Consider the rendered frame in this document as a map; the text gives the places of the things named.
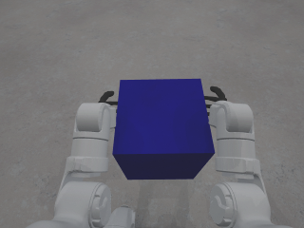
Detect right robot upper arm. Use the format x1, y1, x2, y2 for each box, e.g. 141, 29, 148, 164
209, 181, 294, 228

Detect robot left forearm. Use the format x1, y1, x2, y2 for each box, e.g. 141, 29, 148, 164
53, 103, 116, 216

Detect left robot thigh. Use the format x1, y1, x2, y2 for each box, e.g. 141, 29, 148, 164
103, 207, 136, 228

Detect robot right forearm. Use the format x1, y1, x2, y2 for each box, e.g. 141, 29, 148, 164
208, 100, 271, 217

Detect carton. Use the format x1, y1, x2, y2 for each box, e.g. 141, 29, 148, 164
112, 79, 215, 180

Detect robot left hand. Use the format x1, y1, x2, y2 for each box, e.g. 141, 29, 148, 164
98, 90, 118, 119

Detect left robot upper arm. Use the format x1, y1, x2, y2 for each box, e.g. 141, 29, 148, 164
26, 180, 111, 228

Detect robot right hand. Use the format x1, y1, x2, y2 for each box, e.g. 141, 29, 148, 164
204, 86, 227, 116

